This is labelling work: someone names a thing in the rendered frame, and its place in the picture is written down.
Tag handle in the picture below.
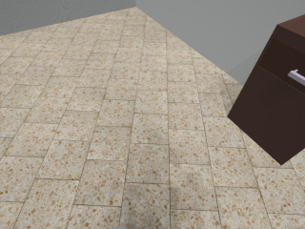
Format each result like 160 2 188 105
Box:
288 70 305 86

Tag drawer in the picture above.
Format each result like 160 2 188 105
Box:
259 38 305 94

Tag cabinet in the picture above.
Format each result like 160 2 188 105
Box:
227 14 305 165

